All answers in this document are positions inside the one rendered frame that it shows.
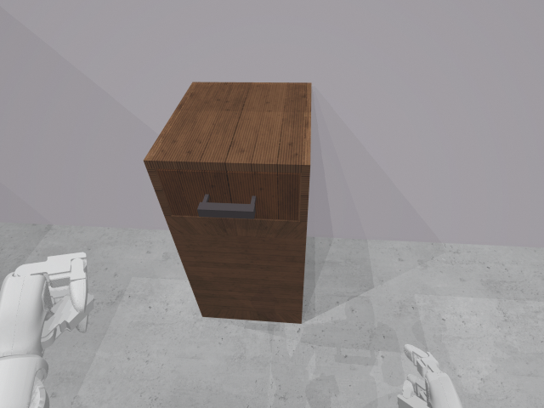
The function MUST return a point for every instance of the drawer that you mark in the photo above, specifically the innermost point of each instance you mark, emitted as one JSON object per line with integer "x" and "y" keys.
{"x": 277, "y": 194}

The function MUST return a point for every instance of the left robot hand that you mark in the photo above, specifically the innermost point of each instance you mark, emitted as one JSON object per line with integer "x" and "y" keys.
{"x": 26, "y": 300}

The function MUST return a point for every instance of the right robot hand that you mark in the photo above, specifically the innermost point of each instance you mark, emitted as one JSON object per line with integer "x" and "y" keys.
{"x": 438, "y": 391}

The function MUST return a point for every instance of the cabinet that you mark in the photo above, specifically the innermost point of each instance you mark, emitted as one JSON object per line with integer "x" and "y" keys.
{"x": 240, "y": 268}

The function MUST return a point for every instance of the handle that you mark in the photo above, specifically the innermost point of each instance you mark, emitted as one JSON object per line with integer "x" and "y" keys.
{"x": 226, "y": 210}

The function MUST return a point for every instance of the robot left forearm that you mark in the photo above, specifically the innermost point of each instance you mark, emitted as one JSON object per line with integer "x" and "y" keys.
{"x": 21, "y": 381}

